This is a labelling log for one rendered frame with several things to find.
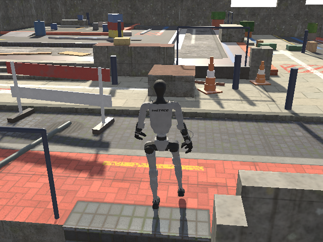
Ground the left robot hand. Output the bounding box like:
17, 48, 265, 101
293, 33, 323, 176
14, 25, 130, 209
134, 132, 146, 140

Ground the robot left forearm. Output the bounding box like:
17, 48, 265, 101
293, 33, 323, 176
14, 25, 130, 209
135, 122, 142, 135

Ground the robot torso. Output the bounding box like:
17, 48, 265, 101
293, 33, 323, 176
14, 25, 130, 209
149, 99, 172, 151

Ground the right robot hand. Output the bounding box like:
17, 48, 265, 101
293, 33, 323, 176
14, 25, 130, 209
181, 141, 193, 153

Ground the robot right forearm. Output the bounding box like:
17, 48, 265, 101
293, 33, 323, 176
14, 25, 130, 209
180, 122, 191, 144

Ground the robot right upper arm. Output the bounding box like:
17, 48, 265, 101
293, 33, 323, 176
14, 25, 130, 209
171, 101, 185, 130

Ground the robot left upper arm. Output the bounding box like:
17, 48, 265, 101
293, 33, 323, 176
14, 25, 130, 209
137, 102, 150, 129

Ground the robot head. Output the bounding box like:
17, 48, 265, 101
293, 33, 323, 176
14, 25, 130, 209
152, 80, 169, 104

